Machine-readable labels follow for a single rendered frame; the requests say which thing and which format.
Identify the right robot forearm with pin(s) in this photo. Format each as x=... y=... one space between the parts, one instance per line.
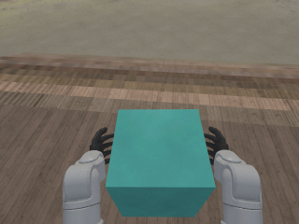
x=241 y=190

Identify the left robot hand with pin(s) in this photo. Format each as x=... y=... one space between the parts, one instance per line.
x=98 y=140

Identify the right robot hand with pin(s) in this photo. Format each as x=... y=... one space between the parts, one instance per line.
x=218 y=139

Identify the carton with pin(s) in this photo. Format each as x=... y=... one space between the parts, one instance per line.
x=159 y=164

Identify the left robot forearm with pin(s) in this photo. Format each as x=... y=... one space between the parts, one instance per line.
x=82 y=190

